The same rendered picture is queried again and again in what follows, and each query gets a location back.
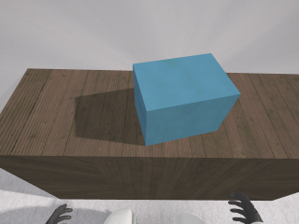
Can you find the robot thigh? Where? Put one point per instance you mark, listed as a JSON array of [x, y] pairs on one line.
[[122, 216], [187, 218]]

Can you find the carton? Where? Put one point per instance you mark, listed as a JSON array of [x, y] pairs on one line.
[[181, 97]]

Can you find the right robot hand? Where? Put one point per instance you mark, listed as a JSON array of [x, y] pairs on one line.
[[249, 212]]

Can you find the right robot thigh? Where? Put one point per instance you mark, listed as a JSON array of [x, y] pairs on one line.
[[187, 218]]

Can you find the left robot thigh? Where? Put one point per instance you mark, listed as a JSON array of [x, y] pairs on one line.
[[122, 216]]

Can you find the pedestal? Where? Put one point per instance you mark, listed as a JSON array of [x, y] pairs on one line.
[[75, 134]]

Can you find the left robot hand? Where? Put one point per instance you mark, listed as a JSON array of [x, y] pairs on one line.
[[56, 216]]

